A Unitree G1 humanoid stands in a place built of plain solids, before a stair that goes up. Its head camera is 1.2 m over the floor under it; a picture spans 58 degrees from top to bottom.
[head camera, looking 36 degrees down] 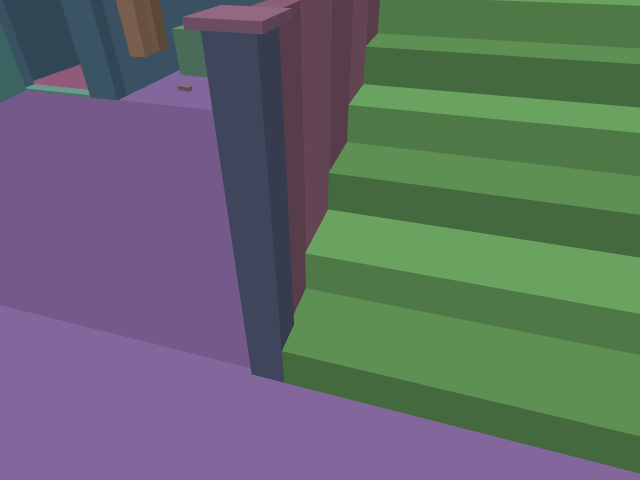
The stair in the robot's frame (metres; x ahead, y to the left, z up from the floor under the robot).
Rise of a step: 0.16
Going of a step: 0.29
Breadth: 1.45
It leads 16 degrees to the right of straight ahead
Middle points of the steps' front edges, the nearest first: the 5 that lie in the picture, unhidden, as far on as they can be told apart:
0.66 -0.56 0.16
0.94 -0.64 0.31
1.22 -0.73 0.47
1.50 -0.81 0.63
1.77 -0.89 0.78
